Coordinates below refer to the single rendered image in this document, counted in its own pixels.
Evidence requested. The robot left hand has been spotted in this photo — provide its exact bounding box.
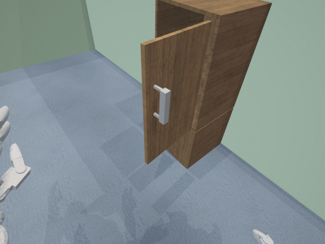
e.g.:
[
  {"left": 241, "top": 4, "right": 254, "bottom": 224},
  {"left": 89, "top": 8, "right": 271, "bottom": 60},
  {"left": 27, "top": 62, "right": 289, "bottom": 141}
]
[{"left": 0, "top": 106, "right": 30, "bottom": 203}]

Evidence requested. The handle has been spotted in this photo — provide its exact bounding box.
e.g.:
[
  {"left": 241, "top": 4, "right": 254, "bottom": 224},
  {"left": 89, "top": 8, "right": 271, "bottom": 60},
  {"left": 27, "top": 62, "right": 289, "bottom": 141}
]
[{"left": 153, "top": 85, "right": 171, "bottom": 125}]

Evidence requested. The robot right hand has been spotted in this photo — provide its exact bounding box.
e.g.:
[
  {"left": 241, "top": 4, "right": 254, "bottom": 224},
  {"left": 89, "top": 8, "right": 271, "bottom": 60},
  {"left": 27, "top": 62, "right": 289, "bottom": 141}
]
[{"left": 252, "top": 229, "right": 274, "bottom": 244}]

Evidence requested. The cupboard door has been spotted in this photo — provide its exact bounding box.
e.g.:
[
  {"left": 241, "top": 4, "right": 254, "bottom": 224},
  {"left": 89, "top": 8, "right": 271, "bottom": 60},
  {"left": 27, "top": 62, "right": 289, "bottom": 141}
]
[{"left": 141, "top": 20, "right": 212, "bottom": 164}]

